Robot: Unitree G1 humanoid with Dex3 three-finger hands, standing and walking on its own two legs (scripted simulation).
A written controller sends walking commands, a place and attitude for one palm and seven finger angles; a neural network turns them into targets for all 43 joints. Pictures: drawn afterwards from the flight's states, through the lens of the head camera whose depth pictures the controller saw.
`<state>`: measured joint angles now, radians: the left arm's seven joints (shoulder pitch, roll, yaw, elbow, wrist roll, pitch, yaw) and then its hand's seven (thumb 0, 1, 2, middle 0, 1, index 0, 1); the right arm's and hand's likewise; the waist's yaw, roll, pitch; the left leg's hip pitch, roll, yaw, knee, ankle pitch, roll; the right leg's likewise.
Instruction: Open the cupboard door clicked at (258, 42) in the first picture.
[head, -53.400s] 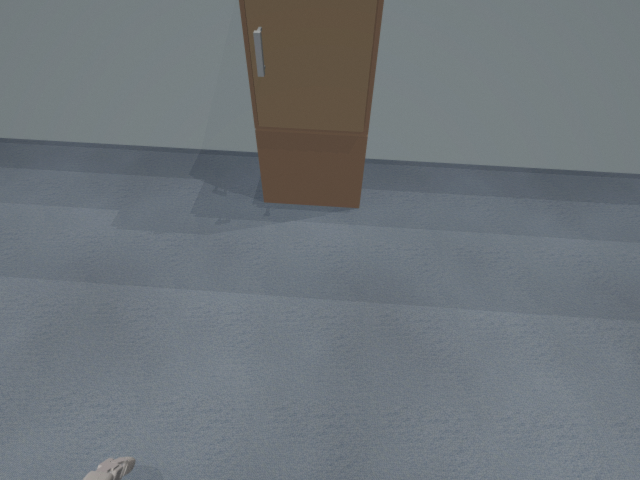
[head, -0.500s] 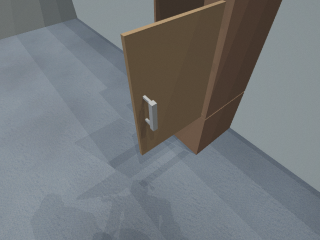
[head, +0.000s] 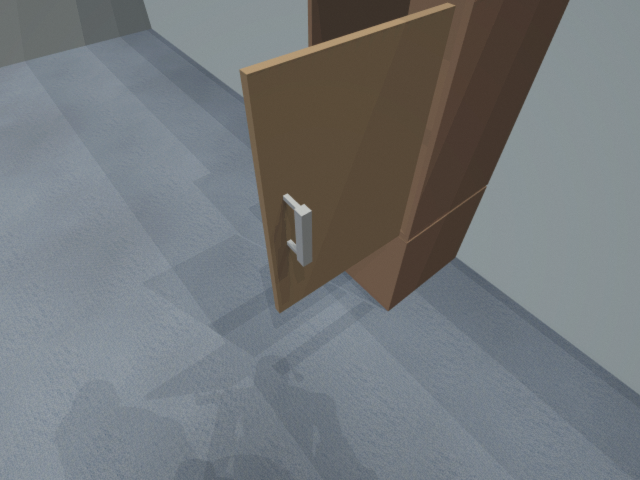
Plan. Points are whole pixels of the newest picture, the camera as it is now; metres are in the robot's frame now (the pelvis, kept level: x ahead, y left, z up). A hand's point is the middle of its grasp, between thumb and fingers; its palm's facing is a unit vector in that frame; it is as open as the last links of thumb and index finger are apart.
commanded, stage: look to check the result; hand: left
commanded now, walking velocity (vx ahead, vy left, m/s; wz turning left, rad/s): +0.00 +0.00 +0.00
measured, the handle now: (297, 230) +0.54 +0.08 -0.06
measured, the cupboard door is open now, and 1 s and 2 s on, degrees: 88 88 88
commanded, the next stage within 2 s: stand and wait in 0.42 s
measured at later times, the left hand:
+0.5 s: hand out of the picture +0.01 +0.16 -0.17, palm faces +0.04 -0.98 -0.18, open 7.4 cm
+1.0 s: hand out of the picture +0.01 +0.16 -0.17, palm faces +0.04 -0.98 -0.19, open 7.4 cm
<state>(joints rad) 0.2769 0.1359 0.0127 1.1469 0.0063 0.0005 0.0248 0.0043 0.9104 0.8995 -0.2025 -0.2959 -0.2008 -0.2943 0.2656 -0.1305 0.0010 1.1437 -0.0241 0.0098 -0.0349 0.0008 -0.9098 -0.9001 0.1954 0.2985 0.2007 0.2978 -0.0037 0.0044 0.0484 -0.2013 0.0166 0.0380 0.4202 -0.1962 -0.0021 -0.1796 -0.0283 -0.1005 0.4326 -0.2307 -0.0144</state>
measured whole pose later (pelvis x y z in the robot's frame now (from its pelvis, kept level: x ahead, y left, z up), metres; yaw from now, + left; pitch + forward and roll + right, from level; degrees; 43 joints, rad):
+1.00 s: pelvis +0.02 -0.01 +0.00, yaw +0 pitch -1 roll +0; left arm 0.27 0.14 0.01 1.15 0.00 -0.01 0.02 0.00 0.91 0.90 -0.20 -0.30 -0.20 -0.29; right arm 0.25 -0.14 0.00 1.15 -0.02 0.00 -0.04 0.00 -0.91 -0.90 0.20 0.30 0.20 0.30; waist 0.00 0.01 0.05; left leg -0.16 0.03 0.03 0.39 -0.21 -0.02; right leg -0.13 -0.01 -0.11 0.40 -0.24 -0.03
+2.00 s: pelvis +0.02 -0.02 +0.00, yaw +0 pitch -1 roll +0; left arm 0.25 0.17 0.01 1.15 0.00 -0.01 0.02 0.00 0.91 0.90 -0.20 -0.30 -0.20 -0.29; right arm 0.24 -0.17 0.00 1.15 -0.02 0.00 -0.04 0.00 -0.91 -0.90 0.20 0.30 0.20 0.30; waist 0.00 0.01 0.05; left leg -0.14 0.05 0.03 0.37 -0.21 -0.03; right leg -0.11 0.00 -0.11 0.38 -0.24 -0.04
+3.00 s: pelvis +0.03 -0.02 +0.00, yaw +0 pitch -1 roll +0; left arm 0.20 0.22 0.01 1.14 0.00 -0.02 0.01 0.00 0.91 0.90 -0.20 -0.30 -0.20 -0.29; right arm 0.19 -0.22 0.00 1.14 -0.02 0.00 -0.03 0.00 -0.91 -0.90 0.20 0.30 0.20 0.30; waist 0.00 0.01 0.05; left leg -0.11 0.04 0.03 0.33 -0.20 -0.03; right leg -0.09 0.00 -0.11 0.34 -0.23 -0.04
